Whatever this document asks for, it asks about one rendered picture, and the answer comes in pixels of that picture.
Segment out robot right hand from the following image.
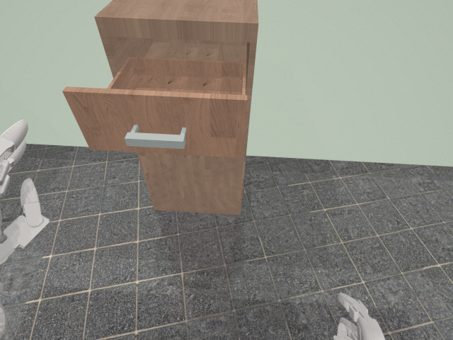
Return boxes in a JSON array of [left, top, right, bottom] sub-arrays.
[[333, 293, 386, 340]]

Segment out handle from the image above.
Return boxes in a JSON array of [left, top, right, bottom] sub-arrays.
[[125, 125, 187, 149]]

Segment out cabinet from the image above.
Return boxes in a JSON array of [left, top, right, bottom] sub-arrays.
[[94, 0, 258, 215]]

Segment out drawer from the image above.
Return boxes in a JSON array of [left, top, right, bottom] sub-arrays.
[[62, 57, 247, 158]]

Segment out robot left hand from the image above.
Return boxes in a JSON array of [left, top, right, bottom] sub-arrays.
[[0, 120, 49, 265]]

